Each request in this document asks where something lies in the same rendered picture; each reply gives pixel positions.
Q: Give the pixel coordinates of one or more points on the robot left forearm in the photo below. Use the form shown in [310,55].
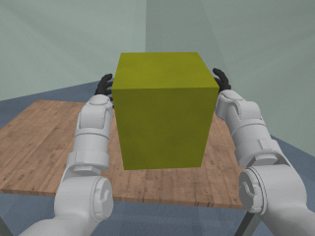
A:
[90,147]

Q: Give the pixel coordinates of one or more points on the left robot upper arm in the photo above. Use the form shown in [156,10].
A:
[81,204]

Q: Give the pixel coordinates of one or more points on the left robot hand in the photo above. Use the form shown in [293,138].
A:
[103,85]

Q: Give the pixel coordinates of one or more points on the right robot hand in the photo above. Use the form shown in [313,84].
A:
[223,81]

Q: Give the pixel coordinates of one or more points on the robot right forearm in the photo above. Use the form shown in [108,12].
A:
[253,143]

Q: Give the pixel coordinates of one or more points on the right robot upper arm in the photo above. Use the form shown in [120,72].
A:
[276,194]

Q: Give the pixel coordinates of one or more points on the carton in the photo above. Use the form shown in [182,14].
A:
[164,103]

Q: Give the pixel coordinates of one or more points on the table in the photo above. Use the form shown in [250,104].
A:
[34,148]

